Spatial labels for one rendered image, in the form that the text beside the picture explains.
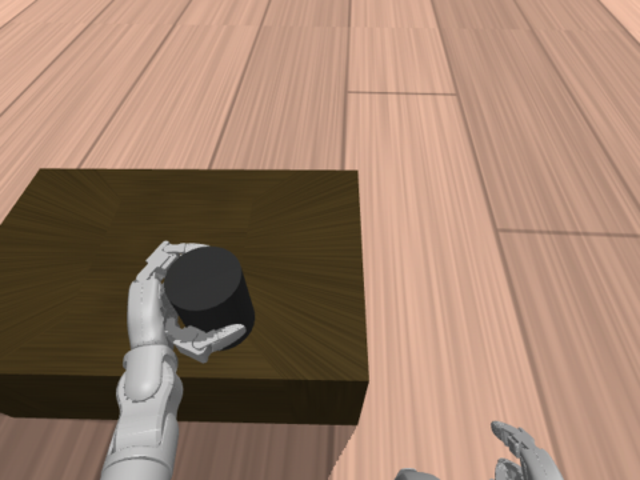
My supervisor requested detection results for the right robot hand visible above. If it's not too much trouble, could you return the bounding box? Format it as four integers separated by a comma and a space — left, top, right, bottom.
490, 421, 564, 480

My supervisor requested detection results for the left robot hand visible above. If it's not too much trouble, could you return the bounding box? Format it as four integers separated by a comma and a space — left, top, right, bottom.
127, 241, 246, 363

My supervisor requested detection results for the can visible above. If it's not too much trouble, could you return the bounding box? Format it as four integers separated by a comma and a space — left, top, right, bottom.
164, 246, 255, 351

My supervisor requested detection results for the left robot arm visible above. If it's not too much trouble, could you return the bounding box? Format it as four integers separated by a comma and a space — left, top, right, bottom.
100, 344, 183, 480

